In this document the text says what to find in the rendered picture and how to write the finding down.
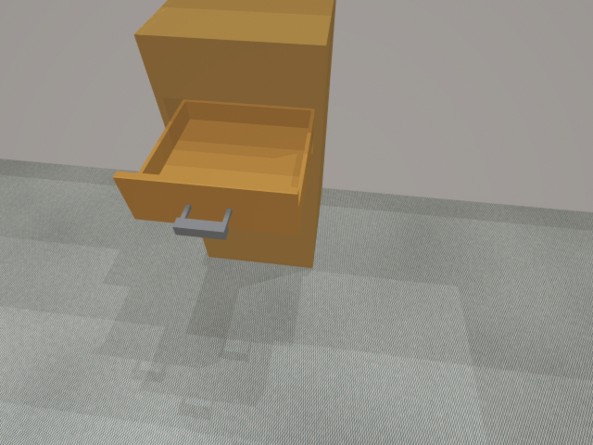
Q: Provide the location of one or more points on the handle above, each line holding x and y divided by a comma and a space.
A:
201, 228

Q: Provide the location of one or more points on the cabinet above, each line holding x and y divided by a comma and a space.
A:
258, 52

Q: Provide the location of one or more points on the drawer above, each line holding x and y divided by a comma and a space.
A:
253, 159

